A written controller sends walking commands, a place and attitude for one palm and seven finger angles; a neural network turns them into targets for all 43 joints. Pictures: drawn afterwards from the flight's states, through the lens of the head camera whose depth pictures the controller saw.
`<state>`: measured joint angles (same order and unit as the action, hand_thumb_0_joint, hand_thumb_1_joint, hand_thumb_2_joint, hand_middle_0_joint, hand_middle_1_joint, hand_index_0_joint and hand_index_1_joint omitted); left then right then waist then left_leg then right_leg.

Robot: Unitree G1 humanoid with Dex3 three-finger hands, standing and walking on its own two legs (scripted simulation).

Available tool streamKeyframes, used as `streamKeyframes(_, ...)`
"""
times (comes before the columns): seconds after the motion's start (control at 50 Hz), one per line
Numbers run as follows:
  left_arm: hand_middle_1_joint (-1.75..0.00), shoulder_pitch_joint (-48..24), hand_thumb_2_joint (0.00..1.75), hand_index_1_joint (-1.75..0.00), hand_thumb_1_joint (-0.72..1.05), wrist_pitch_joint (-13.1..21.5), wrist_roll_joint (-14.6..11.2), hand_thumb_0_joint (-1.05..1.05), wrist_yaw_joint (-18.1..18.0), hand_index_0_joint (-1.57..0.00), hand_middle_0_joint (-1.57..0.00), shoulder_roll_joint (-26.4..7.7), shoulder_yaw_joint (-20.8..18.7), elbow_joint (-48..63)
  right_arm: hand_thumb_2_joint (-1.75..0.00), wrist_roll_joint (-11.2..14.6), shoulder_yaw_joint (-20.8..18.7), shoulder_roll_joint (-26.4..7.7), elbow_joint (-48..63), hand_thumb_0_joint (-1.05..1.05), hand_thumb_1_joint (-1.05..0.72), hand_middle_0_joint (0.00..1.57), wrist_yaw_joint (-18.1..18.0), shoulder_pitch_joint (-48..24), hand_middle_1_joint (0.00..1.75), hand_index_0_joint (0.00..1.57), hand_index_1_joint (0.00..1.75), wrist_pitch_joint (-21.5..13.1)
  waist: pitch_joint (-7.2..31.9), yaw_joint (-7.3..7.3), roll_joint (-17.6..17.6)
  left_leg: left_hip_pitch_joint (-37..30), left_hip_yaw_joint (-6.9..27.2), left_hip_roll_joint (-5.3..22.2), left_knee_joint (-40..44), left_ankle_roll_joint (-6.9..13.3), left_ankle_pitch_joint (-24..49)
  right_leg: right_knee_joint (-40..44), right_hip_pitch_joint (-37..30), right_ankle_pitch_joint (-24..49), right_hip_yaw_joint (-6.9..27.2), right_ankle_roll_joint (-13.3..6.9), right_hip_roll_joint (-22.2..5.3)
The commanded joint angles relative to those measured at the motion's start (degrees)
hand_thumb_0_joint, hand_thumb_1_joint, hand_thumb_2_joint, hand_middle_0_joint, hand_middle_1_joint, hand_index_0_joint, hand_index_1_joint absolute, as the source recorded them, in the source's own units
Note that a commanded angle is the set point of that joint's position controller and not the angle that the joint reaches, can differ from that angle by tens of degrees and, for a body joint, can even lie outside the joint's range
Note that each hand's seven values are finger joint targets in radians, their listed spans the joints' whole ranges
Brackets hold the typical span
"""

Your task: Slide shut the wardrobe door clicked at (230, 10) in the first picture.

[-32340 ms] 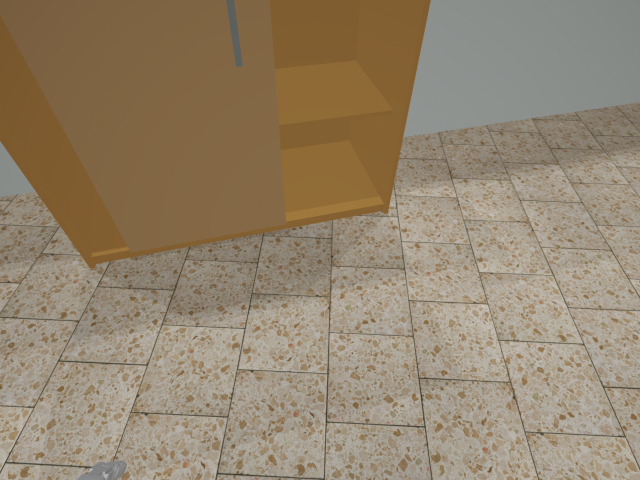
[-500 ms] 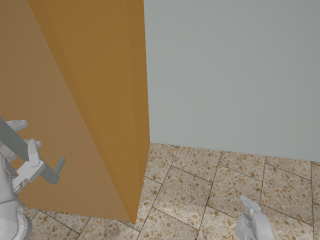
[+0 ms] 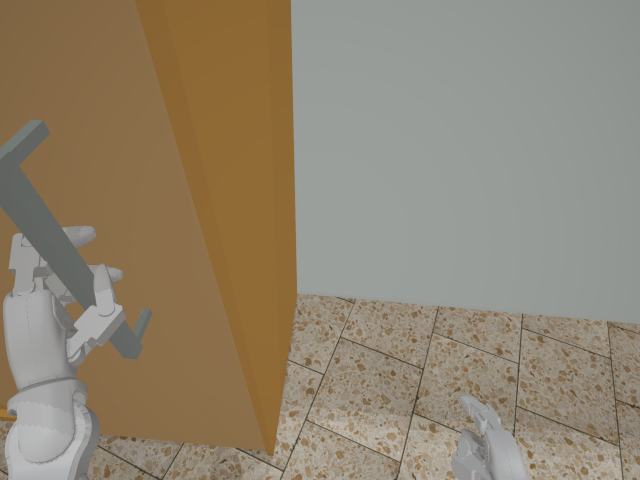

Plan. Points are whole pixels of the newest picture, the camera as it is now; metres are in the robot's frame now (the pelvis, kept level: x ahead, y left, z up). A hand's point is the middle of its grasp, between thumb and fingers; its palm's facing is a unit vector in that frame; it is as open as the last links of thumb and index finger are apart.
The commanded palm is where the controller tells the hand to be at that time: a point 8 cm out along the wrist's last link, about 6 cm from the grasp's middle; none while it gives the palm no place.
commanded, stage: stop walking and hold the door there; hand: left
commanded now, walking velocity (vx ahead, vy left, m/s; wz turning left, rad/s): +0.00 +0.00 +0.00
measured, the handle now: (93, 267) +0.28 +0.27 +0.15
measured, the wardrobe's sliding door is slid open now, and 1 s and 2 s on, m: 0.00 0.00 0.00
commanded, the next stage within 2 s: none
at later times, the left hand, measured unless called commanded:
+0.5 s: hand (112, 306) +0.24 +0.23 +0.14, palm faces +0.42 -0.90 -0.11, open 6.4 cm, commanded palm +0.20 +0.23 +0.15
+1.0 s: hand (113, 306) +0.24 +0.23 +0.14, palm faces +0.43 -0.90 -0.11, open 6.4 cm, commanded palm +0.20 +0.23 +0.15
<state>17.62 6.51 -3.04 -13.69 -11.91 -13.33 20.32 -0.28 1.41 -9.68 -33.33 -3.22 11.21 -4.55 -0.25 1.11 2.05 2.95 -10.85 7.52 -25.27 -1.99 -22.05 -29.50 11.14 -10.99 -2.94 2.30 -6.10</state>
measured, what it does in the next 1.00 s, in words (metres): stands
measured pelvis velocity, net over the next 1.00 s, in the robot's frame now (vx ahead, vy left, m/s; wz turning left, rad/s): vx -0.02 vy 0.02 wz -0.01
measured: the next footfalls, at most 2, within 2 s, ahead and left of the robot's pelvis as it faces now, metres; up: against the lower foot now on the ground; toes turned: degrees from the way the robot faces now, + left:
right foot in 1.30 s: +0.01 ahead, -0.14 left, +0.00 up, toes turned -8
left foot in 1.50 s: +0.03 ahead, +0.24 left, +0.00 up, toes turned +2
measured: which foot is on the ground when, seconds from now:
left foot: down 0.00-1.00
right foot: down 0.00-1.00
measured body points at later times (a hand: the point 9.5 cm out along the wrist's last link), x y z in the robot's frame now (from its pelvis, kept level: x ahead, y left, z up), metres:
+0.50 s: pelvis -0.02 +0.01 +0.00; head -0.01 +0.03 +0.45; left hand +0.21 +0.28 +0.15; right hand +0.14 -0.21 -0.08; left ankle -0.10 +0.11 -0.74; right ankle -0.04 -0.20 -0.72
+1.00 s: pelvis -0.02 +0.02 -0.01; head +0.01 +0.02 +0.44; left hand +0.21 +0.28 +0.15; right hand +0.17 -0.20 -0.09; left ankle -0.10 +0.11 -0.74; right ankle -0.04 -0.19 -0.72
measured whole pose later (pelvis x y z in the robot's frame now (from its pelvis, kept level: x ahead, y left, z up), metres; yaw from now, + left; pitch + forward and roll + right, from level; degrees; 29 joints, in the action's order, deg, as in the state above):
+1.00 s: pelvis -0.02 +0.02 -0.01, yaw -1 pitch +0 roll -1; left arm 11.8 7.3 -4.1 -13.6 -9.9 -10.5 19.7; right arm 0.5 -0.8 -12.2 -32.5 -3.4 8.5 -3.0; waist -4.1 2.5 1.9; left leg 6.9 -12.3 3.6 -30.7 0.9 -23.7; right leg -39.0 18.2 -11.3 -1.0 1.9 -10.6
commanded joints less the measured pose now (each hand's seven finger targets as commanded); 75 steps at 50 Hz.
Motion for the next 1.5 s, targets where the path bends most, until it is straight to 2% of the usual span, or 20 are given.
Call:
streamKeyframes(0.0, -1.4, -8.8, 0.9, -1.4, 0.9, 5.0, 2.3, 0.0, 4.3, -0.45, -0.45, -6.1, 6.7, 14.4, -0.9, -0.1, -2.8, -7.5, 9.1, 0.0, -0.9, 0.2, -0.3, -5.6, 0.3, 0.2, 0.3, -2.4, 7.3, -3.06, 4.4, -2.3, 0.5, 1.7, 1.9, 0.9, 41.3, -1.2, -1.9, 23.3, -2.2, -2.1, 3.3)
streamKeyframes(0.14, -1.4, -11.8, 0.9, -1.4, 0.9, 5.4, 2.4, 0.0, 4.4, -0.45, -0.45, -7.0, 6.4, 12.8, -0.9, 0.0, -2.8, -7.6, 8.6, 0.0, -0.9, 0.2, -0.2, -6.2, 0.3, 0.2, 0.3, -2.0, 6.0, -2.86, 4.7, 0.0, 0.9, 2.2, 3.1, 0.9, 34.8, -1.2, -1.6, 20.0, -1.5, -2.0, 2.9)
streamKeyframes(0.64, -1.4, -18.2, 0.9, -1.4, 0.9, 6.1, 2.1, 0.0, 4.5, -0.45, -0.45, -4.5, 9.5, 12.9, -0.9, 0.1, -3.2, -7.6, 8.0, 0.0, -0.9, 0.2, -0.4, -6.4, 0.3, 0.2, 0.3, -2.2, 8.2, -2.85, 4.2, -2.0, 0.8, 1.6, 2.3, 0.8, 34.5, -2.4, -0.5, 21.7, -1.2, -2.0, 2.5)
streamKeyframes(0.82, -1.4, -16.2, 0.9, -1.4, 0.9, 6.5, 2.0, 0.0, 4.5, -0.45, -0.45, -4.9, 9.8, 15.1, -0.9, 0.4, -3.7, -7.5, 9.6, 0.0, -0.9, 0.2, -0.7, -7.3, 0.3, 0.2, 0.3, -1.1, 9.9, -2.31, 0.4, 0.9, 0.7, -0.2, -2.2, 2.1, 30.3, -6.8, 0.8, 29.2, 2.0, -2.6, -2.2)
streamKeyframes(0.98, -1.4, -14.7, 0.9, -1.4, 0.9, 7.8, 2.1, 0.0, 5.2, -0.45, -0.45, -3.8, 11.8, 19.1, -0.9, 0.8, -3.4, -7.6, 10.4, 0.0, -0.9, 0.2, 0.3, -8.6, 0.3, 0.2, 0.3, -1.7, 9.1, -1.7, 4.8, -3.0, 1.0, 2.4, -2.8, 3.2, 44.0, -10.4, 5.6, 12.5, -2.7, -1.8, -1.0)
streamKeyframes(1.1, -1.4, -13.7, 0.9, -1.4, 0.9, 8.2, 1.9, 0.0, 4.8, -0.45, -0.45, -4.4, 11.3, 20.2, -0.9, 0.7, -3.1, -6.9, 9.2, 0.0, -0.9, 0.2, 0.5, -8.8, 0.3, 0.2, 0.3, -1.5, 10.5, -2.65, -2.7, 1.0, 1.3, -0.9, -6.0, 1.0, 37.2, -13.0, 4.7, 29.7, 4.3, -4.7, -7.6)
streamKeyframes(1.14, -1.4, -13.9, 0.9, -1.4, 0.9, 8.4, 2.0, 0.0, 4.9, -0.45, -0.45, -4.1, 12.0, 22.1, -0.9, 0.5, -2.7, -6.8, 9.6, 0.0, -0.9, 0.2, 0.2, -9.7, 0.3, 0.2, 0.3, -1.6, 10.7, -2.44, 3.7, -2.6, 2.8, 1.7, -0.4, 2.0, 44.0, -17.8, 8.8, 15.8, 0.2, -2.2, -4.3)
streamKeyframes(1.18, -1.4, -12.8, 0.9, -1.4, 0.9, 8.9, 2.3, 0.0, 5.3, -0.45, -0.45, -2.5, 14.2, 24.1, -0.9, 0.3, -2.3, -7.0, 10.7, 0.0, -0.9, 0.2, 0.6, -9.8, 0.3, 0.2, 0.3, -2.1, 8.5, -1.67, 12.0, -7.3, 4.3, 5.6, 1.2, 4.0, 58.3, -19.0, 13.4, -9.0, -4.9, -1.1, 0.4)
streamKeyframes(1.24, -1.4, -11.8, 0.9, -1.4, 0.9, 8.4, 2.9, 0.0, 6.0, -0.45, -0.45, 0.1, 17.9, 24.4, -0.9, 0.7, -2.1, -7.0, 10.5, 0.0, -0.9, 0.2, 2.3, -9.6, 0.3, 0.2, 0.3, -2.9, 9.4, -0.74, 7.8, -9.2, 2.8, 4.2, -8.1, 4.6, 64.0, -8.0, 9.1, -5.1, -6.0, -2.3, 1.9)
streamKeyframes(1.26, -1.4, -11.1, 0.9, -1.4, 0.9, 7.8, 3.1, 0.0, 6.1, -0.45, -0.45, -0.2, 17.9, 25.2, -0.9, 0.9, -1.9, -6.9, 10.5, 0.0, -0.9, 0.2, 2.7, -10.3, 0.3, 0.2, 0.3, -3.3, 9.8, -0.01, 6.2, -5.7, 2.5, 3.1, -12.6, 4.3, 59.1, -3.4, 4.1, 4.0, -4.9, -3.0, 1.0)
streamKeyframes(1.28, -1.4, -10.7, 0.9, -1.4, 0.9, 7.5, 3.4, 0.0, 5.7, -0.45, -0.45, -2.8, 15.4, 25.1, -0.9, 1.1, -1.9, -6.7, 10.3, 0.0, -0.9, 0.2, 2.7, -11.2, 0.3, 0.2, 0.3, -3.2, 10.8, 0.14, 1.5, 2.0, 1.5, 0.4, -21.0, 3.4, 47.7, -0.8, -2.8, 22.2, 0.3, -5.5, -4.2)
streamKeyframes(1.3, -1.4, -9.7, 0.9, -1.4, 0.9, 7.6, 3.0, 0.0, 5.4, -0.45, -0.45, -5.6, 12.5, 23.7, -0.9, 1.0, -1.8, -6.4, 10.7, 0.0, -0.9, 0.2, 2.2, -12.4, 0.3, 0.2, 0.3, -2.8, 10.3, 0.66, -8.7, 18.8, 2.1, -7.3, -33.4, 0.6, 12.8, 1.0, -11.9, 51.0, 17.7, -12.4, -15.1)
streamKeyframes(1.32, -1.4, -8.7, 0.9, -1.4, 0.9, 7.0, 1.8, 0.0, 4.9, -0.45, -0.45, -6.2, 9.8, 21.2, -0.9, 0.7, -1.6, -5.9, 10.7, 0.0, -0.9, 0.2, 2.1, -11.8, 0.3, 0.2, 0.3, -2.5, 9.8, 1.78, -19.7, 29.1, 11.8, -8.5, -42.3, -0.2, -15.8, 2.7, -14.4, 62.5, 29.1, -17.5, -25.8)
streamKeyframes(1.34, -1.4, -9.5, 0.9, -1.4, 0.9, 6.6, 1.9, 0.0, 5.0, -0.45, -0.45, -4.7, 11.2, 21.8, -0.9, 0.2, -1.0, -5.7, 10.4, 0.0, -0.9, 0.2, 1.9, -11.7, 0.3, 0.2, 0.3, -2.0, 9.1, 1.71, -18.6, 31.7, 19.1, -6.2, -44.2, 0.4, -18.6, 1.1, -14.3, 60.8, 27.9, -16.9, -27.8)
streamKeyframes(1.36, -1.4, -11.1, 0.9, -1.4, 0.9, 6.4, 2.5, 0.0, 4.8, -0.45, -0.45, -4.0, 11.5, 24.3, -0.9, 0.3, -0.5, -4.8, 10.4, 0.0, -0.9, 0.2, 2.0, -12.7, 0.3, 0.2, 0.3, -1.6, 10.3, 0.33, -19.6, 29.8, 22.6, -4.0, -40.5, 0.9, -19.9, -1.9, -12.9, 56.0, 21.2, -13.9, -26.5)
streamKeyframes(1.38, -1.4, -12.5, 0.9, -1.4, 0.9, 6.7, 2.8, 0.0, 4.7, -0.45, -0.45, -3.9, 10.8, 25.0, -0.9, 0.1, -0.3, -4.5, 9.6, 0.0, -0.9, 0.2, 1.9, -12.8, 0.3, 0.2, 0.3, -0.8, 11.5, -1.14, -19.1, 24.4, 20.4, -3.2, -32.9, 0.8, -18.1, -3.9, -8.8, 51.4, 13.6, -10.9, -23.1)
streamKeyframes(1.42, -1.4, -13.1, 0.9, -1.4, 0.9, 6.9, 2.8, 0.0, 5.7, -0.45, -0.45, -2.6, 12.5, 24.9, -0.9, 0.3, -0.5, -4.1, 8.9, 0.0, -0.9, 0.2, 2.0, -13.1, 0.3, 0.2, 0.3, 0.9, 12.1, -2.7, -12.8, 10.3, 10.8, -6.4, -12.1, -0.1, -3.4, -7.2, 1.8, 37.9, 3.4, -6.5, -15.5)
streamKeyframes(1.44, -1.4, -13.1, 0.9, -1.4, 0.9, 6.8, 2.3, 0.0, 6.0, -0.45, -0.45, -1.7, 15.1, 26.0, -0.9, 0.4, -1.1, -3.9, 9.4, 0.0, -0.9, 0.2, 1.7, -13.4, 0.3, 0.2, 0.3, 1.7, 12.8, -3.42, -6.2, 1.1, 6.4, -8.9, -2.7, -0.8, 10.6, -10.9, 6.5, 25.9, -0.2, -4.0, -11.5)
streamKeyframes(1.46, -1.4, -13.6, 0.9, -1.4, 0.9, 7.1, 2.3, 0.0, 6.5, -0.45, -0.45, -0.8, 17.7, 29.8, -0.9, 0.3, -1.6, -3.7, 11.2, 0.0, -0.9, 0.2, 1.6, -12.6, 0.3, 0.2, 0.3, 1.4, 13.5, -2.81, -0.9, -4.6, 3.7, -6.0, 0.9, -0.4, 21.1, -16.8, 11.2, 5.6, -2.2, -2.8, -7.3)
streamKeyframes(1.48, -1.4, -15.6, 0.9, -1.4, 0.9, 8.0, 2.0, 0.0, 7.2, -0.45, -0.45, 1.1, 21.6, 33.1, -0.9, 0.9, -2.6, -5.6, 13.1, 0.0, -0.9, 0.2, 1.6, -11.1, 0.3, 0.2, 0.3, -0.2, 13.5, -2.17, 11.6, -5.5, 15.4, 4.8, 4.7, 5.3, 35.4, -28.8, 16.6, -14.7, -3.0, -0.5, -0.7)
